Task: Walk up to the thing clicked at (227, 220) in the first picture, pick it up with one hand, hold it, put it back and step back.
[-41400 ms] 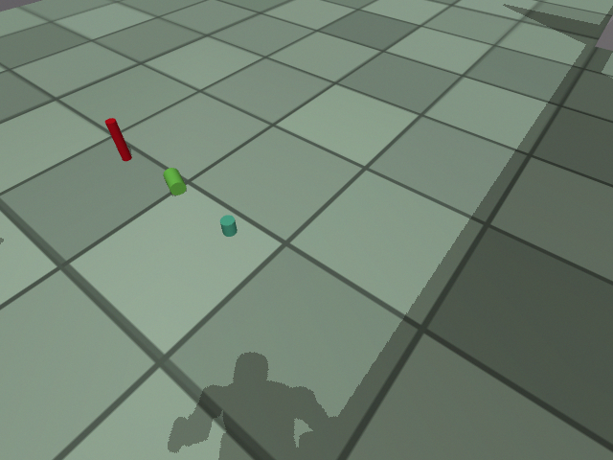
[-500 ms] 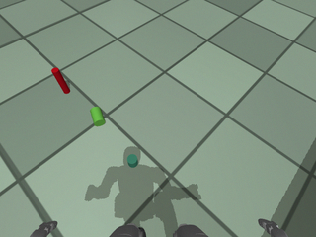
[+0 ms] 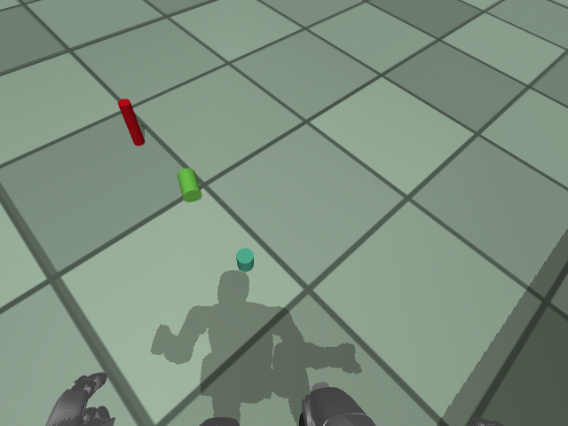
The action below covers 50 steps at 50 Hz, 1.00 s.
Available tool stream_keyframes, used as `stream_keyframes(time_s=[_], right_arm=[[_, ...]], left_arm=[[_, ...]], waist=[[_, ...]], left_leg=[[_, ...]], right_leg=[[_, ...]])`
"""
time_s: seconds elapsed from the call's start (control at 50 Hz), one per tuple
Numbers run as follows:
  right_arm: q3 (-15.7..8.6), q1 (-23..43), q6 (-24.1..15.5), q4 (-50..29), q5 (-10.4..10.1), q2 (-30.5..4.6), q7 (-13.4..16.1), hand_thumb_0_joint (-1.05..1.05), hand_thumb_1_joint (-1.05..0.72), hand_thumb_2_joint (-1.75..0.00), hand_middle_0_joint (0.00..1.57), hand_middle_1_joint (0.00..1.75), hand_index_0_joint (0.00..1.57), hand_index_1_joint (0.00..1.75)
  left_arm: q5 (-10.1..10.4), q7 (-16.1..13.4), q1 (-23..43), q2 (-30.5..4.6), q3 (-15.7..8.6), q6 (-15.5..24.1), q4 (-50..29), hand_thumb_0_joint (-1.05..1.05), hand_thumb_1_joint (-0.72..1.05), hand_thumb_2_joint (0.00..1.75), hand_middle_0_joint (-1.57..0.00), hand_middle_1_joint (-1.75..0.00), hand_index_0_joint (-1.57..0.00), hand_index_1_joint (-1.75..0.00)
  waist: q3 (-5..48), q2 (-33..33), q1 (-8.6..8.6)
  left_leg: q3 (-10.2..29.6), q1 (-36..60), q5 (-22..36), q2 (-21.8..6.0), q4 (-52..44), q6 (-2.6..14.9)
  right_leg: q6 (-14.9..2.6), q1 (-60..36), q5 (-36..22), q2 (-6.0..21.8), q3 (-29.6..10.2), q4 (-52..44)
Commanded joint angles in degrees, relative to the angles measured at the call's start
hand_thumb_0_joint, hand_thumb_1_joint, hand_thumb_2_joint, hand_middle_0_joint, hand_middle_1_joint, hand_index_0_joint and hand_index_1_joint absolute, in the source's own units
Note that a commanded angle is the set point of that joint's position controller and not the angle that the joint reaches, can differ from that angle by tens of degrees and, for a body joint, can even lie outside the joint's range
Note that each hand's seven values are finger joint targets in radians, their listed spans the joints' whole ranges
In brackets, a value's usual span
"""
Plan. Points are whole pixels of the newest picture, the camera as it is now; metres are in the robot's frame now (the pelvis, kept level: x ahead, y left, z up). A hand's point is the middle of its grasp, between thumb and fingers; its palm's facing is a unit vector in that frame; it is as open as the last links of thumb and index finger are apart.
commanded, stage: step back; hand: left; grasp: from above
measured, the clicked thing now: (245, 260) +0.69 +0.11 -0.72
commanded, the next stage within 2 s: none
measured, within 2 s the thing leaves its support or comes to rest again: neither
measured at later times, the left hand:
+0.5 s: hand out of the picture -0.06 +0.21 -0.12, palm faces -0.06 -0.90 -0.42, open 7.3 cm
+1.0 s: hand out of the picture -0.25 +0.19 -0.16, palm faces -0.04 -0.93 -0.38, open 7.3 cm
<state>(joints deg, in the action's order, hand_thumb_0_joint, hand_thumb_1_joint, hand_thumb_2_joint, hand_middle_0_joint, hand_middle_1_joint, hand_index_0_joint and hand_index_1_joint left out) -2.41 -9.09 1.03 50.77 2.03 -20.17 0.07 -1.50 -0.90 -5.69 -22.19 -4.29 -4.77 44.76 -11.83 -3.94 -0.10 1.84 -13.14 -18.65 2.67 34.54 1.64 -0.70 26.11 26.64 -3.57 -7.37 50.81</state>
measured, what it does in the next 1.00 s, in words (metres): walks backwards: right foot, then left foot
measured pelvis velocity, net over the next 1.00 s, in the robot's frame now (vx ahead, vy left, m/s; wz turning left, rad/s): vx -0.34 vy -0.08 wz -0.04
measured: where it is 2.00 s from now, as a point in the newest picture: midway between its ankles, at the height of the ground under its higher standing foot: outside the picture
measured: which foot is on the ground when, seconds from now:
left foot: down 0.00-0.36, up 0.38-0.66, down 0.68-1.00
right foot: up 0.00-0.30, down 0.32-0.72, up 0.74-1.00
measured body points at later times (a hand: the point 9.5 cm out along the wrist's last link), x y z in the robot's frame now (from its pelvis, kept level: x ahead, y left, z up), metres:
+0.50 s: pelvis -0.16 -0.05 +0.01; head -0.11 -0.08 +0.45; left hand -0.06 +0.26 -0.10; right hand -0.06 -0.37 -0.12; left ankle -0.14 +0.10 -0.65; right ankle -0.15 -0.16 -0.73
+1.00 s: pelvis -0.34 -0.08 +0.00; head -0.28 -0.06 +0.44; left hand -0.25 +0.24 -0.13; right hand -0.20 -0.39 -0.10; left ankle -0.26 +0.06 -0.73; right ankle -0.40 -0.22 -0.70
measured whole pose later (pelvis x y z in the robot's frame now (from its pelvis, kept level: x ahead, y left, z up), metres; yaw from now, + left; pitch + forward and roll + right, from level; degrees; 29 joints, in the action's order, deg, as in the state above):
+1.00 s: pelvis -0.34 -0.08 +0.00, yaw -2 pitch -1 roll +0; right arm -2.4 -5.7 1.5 46.1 2.4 -21.9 0.4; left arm -1.2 -0.2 -10.5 -22.9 -4.0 -3.6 47.6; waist -9.7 -2.1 1.7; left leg -0.4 -22.1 -11.4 -2.7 34.7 0.1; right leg 1.2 17.0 28.6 -1.3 -5.2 51.0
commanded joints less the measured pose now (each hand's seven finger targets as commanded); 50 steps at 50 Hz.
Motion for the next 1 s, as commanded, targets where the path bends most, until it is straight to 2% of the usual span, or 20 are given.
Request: stream_keyframes(time_s=[0.0, 0.04, 0.16, 0.24, 0.3, 0.32, 0.34, 0.36, 0.44, 0.56, 0.62, 0.66, 0.68, 0.7, 0.72, 0.74, 0.78, 0.8, 0.9, 0.98], right_arm=[[-4.26, 6.03, -1.98, -6.77, 0.6, -15.71, 1.98, 0.0, -0.9, -0.9, 0.2, 0.3, 0.2, 0.3], [-4.09, 3.33, -2.12, -6.51, -0.13, -14.09, 2.15, 0.0, -0.9, -0.9, 0.2, 0.3, 0.2, 0.3], [-4.93, -1.4, -1.56, -7.27, -0.5, -15.67, 2.44, 0.0, -0.9, -0.9, 0.2, 0.3, 0.2, 0.3], [-5.02, 1.23, -0.61, -8.91, -0.2, -17.18, 1.79, 0.0, -0.9, -0.9, 0.2, 0.3, 0.2, 0.3], [-4.47, 3.94, 0.48, -9.63, -1.4, -16.13, 1.53, 0.0, -0.9, -0.9, 0.2, 0.3, 0.2, 0.3], [-3.74, 3.88, 0.53, -10.4, -1.83, -13.34, 1.51, 0.0, -0.9, -0.9, 0.2, 0.3, 0.2, 0.3], [-3.61, 5.2, 0.56, -11.16, -1.97, -11.97, 2.37, 0.0, -0.9, -0.9, 0.2, 0.3, 0.2, 0.3], [-4.79, 4.16, 0.69, -10.03, -1.88, -14.26, 3.0, 0.0, -0.9, -0.9, 0.2, 0.3, 0.2, 0.3], [-3.22, -1.99, 0.23, -5.82, -2.34, -12.55, 2.27, 0.0, -0.9, -0.9, 0.2, 0.3, 0.2, 0.3], [-2.5, -1.44, -0.79, -6.92, -1.28, -11.05, 2.41, 0.0, -0.9, -0.9, 0.2, 0.3, 0.2, 0.3], [-3.0, -5.89, -1.32, -5.45, -0.77, -11.22, 2.17, 0.0, -0.9, -0.9, 0.2, 0.3, 0.2, 0.3], [-4.0, -9.03, -1.54, -3.81, -0.22, -12.31, 2.21, 0.0, -0.9, -0.9, 0.2, 0.3, 0.2, 0.3], [-5.22, -7.86, -1.42, -4.27, 0.39, -17.05, 2.18, 0.0, -0.9, -0.9, 0.2, 0.3, 0.2, 0.3], [-5.54, -3.15, -1.1, -5.71, 0.76, -20.79, 1.82, 0.0, -0.9, -0.9, 0.2, 0.3, 0.2, 0.3], [-6.1, -2.24, -1.19, -7.0, 0.41, -24.22, 1.88, 0.0, -0.9, -0.9, 0.2, 0.3, 0.2, 0.3], [-5.98, 0.37, -1.54, -6.87, 0.49, -21.99, 2.34, 0.0, -0.9, -0.9, 0.2, 0.3, 0.2, 0.3], [-3.97, 3.67, -1.46, -7.57, 1.22, -16.29, 2.38, 0.0, -0.9, -0.9, 0.2, 0.3, 0.2, 0.3], [-3.72, 4.77, -1.38, -8.11, 0.62, -15.44, 2.49, 0.0, -0.9, -0.9, 0.2, 0.3, 0.2, 0.3], [-3.79, 0.32, -0.32, -7.6, 0.11, -14.36, 1.72, 0.0, -0.9, -0.9, 0.2, 0.3, 0.2, 0.3], [-4.3, 0.27, 0.88, -6.86, 0.13, -16.75, 0.96, 0.0, -0.9, -0.9, 0.2, 0.3, 0.2, 0.3]], left_arm=[[0.86, -0.37, -3.18, -10.75, -3.88, 1.39, -3.44, 0.0, 0.9, 0.9, -0.2, -0.3, -0.2, -0.3], [0.61, -0.01, -5.5, -10.9, -4.16, 1.57, -2.78, 0.0, 0.9, 0.9, -0.2, -0.3, -0.2, -0.3], [0.14, 0.08, -4.12, -9.78, -3.74, 2.25, -3.68, 0.0, 0.9, 0.9, -0.2, -0.3, -0.2, -0.3], [0.21, 0.72, -8.2, -9.69, -3.88, 2.65, -1.36, 0.0, 0.9, 0.9, -0.2, -0.3, -0.2, -0.3], [-0.48, 0.89, -14.29, -10.67, -4.33, 3.18, 1.79, 0.0, 0.9, 0.9, -0.2, -0.3, -0.2, -0.3], [-1.32, 0.94, -13.35, -15.1, -5.4, 3.49, 0.89, 0.0, 0.9, 0.9, -0.2, -0.3, -0.2, -0.3], [-0.77, 1.09, -8.4, -20.21, -6.4, 3.04, -1.42, 0.0, 0.9, 0.9, -0.2, -0.3, -0.2, -0.3], [-0.98, 0.65, -3.4, -21.91, -6.52, 3.2, -3.6, 0.0, 0.9, 0.9, -0.2, -0.3, -0.2, -0.3], [-1.03, -0.04, 3.2, -12.76, -4.53, 3.44, -4.92, 0.0, 0.9, 0.9, -0.2, -0.3, -0.2, -0.3], [-1.38, -1.07, -4.18, -11.63, -4.06, 2.88, -5.1, 0.0, 0.9, 0.9, -0.2, -0.3, -0.2, -0.3], [-0.46, -1.09, -3.32, -12.07, -3.86, 2.21, -6.0, 0.0, 0.9, 0.9, -0.2, -0.3, -0.2, -0.3], [0.21, -0.4, -0.91, -11.16, -2.98, 1.18, -7.07, 0.0, 0.9, 0.9, -0.2, -0.3, -0.2, -0.3], [0.49, -0.13, -2.21, -9.27, -2.41, 1.17, -7.56, 0.0, 0.9, 0.9, -0.2, -0.3, -0.2, -0.3], [0.8, -0.41, -2.74, -8.43, -2.38, 1.2, -7.16, 0.0, 0.9, 0.9, -0.2, -0.3, -0.2, -0.3], [0.13, -1.16, 0.39, -11.12, -3.28, 1.13, -7.43, 0.0, 0.9, 0.9, -0.2, -0.3, -0.2, -0.3], [-0.15, -1.11, 0.93, -12.51, -3.53, 1.03, -6.3, 0.0, 0.9, 0.9, -0.2, -0.3, -0.2, -0.3], [0.77, -0.37, -0.93, -11.04, -3.73, 0.78, -4.15, 0.0, 0.9, 0.9, -0.2, -0.3, -0.2, -0.3], [0.9, -0.18, -3.52, -11.48, -3.76, 0.81, -3.17, 0.0, 0.9, 0.9, -0.2, -0.3, -0.2, -0.3], [0.27, 0.02, -4.17, -9.49, -2.59, 2.5, -2.57, 0.0, 0.9, 0.9, -0.2, -0.3, -0.2, -0.3], [0.34, 0.02, -7.48, -9.33, -2.42, 4.22, 0.87, 0.0, 0.9, 0.9, -0.2, -0.3, -0.2, -0.3]], waist=[[11.6, 10.53, 2.0], [12.3, 9.99, 2.2], [14.48, 12.0, -1.92], [17.53, 16.33, -0.75], [19.28, 12.94, 2.6], [17.18, 0.44, 2.31], [13.34, -10.78, 3.71], [9.32, -12.95, 3.16], [8.31, -6.33, -1.44], [13.48, -7.62, 3.26], [18.39, -7.54, 1.71], [18.82, -2.9, 0.0], [19.05, 8.51, 0.71], [16.21, 14.99, 2.06], [15.15, 18.07, -1.72], [12.71, 14.45, -0.7], [11.78, 9.16, 1.86], [11.08, 9.54, 2.89], [12.87, 14.57, -0.33], [18.52, 17.53, -0.46]], left_leg=[[11.89, 1.14, 30.67, -17.03, -12.47, 10.01], [9.42, 6.21, 32.59, -14.93, -10.04, 8.68], [10.71, 12.29, 33.34, -18.03, -6.88, 13.49], [9.48, 6.88, 27.63, -16.19, -4.85, 10.46], [7.13, -3.82, 16.32, -11.82, 0.68, 4.79], [5.29, -14.88, 4.44, -3.9, 9.47, 0.91], [2.29, -16.11, -14.98, 3.82, 22.58, -1.94], [6.36, -12.22, -17.32, 0.89, 31.93, -2.3], [6.73, -13.94, -8.05, 4.98, 35.81, -1.83], [1.51, -14.64, -13.14, 1.14, 15.85, -3.27], [-0.58, -7.54, -4.56, -1.44, -3.9, -1.45], [1.69, 2.27, 12.24, -3.05, -14.36, -0.1], [16.04, 8.26, 20.89, -13.49, -13.2, 3.82], [24.32, 8.67, 28.78, -22.06, -13.55, 9.69], [29.88, -2.12, 28.73, -29.19, -14.09, 17.13], [27.03, -6.7, 26.95, -27.87, -14.32, 17.17], [12.36, -4.62, 30.92, -17.92, -11.79, 12.01], [9.8, -4.91, 28.97, -16.73, -11.23, 10.8], [8.13, 7.35, 29.42, -15.81, -7.03, 12.74], [6.81, 7.33, 20.14, -14.66, -3.08, 10.01]], right_leg=[[-0.52, 1.7, 1.94, -3.16, -6.16, 21.54], [0.15, 4.01, -0.12, -3.81, -4.6, 21.36], [3.05, 1.41, 3.37, -0.17, -0.68, 5.8], [1.49, -9.36, -1.14, 2.19, 4.46, -12.4], [-1.77, -21.27, -14.72, 3.92, 3.6, -27.32], [-4.61, -22.45, -15.82, 12.69, -11.86, -28.28], [-14.11, -9.64, -15.46, 23.79, -21.68, -32.9], [-17.52, 1.8, -13.2, 28.47, -27.42, -35.8], [-9.4, -6.26, -28.76, 13.56, -2.9, -26.76], [-11.62, -23.69, -39.19, 16.43, -4.32, -22.12], [-10.08, -26.96, -42.71, 16.58, -4.45, -15.39], [-5.88, -17.23, -32.85, 13.95, -2.46, -11.47], [-2.48, -5.56, -18.72, 7.68, 1.86, -4.38], [-0.62, 4.46, 6.72, -1.36, 5.65, 4.65], [0.19, -0.3, 12.79, 0.77, -1.36, 14.48], [-0.05, -2.25, 9.76, 1.11, -4.2, 19.8], [-0.34, -0.9, 3.72, -2.27, -5.24, 24.32], [0.04, -0.21, 1.62, -2.86, -3.6, 25.34], [2.99, 0.47, 3.61, 0.68, 2.4, 5.8], [1.25, -10.53, -2.8, 2.18, 7.79, -19.64]])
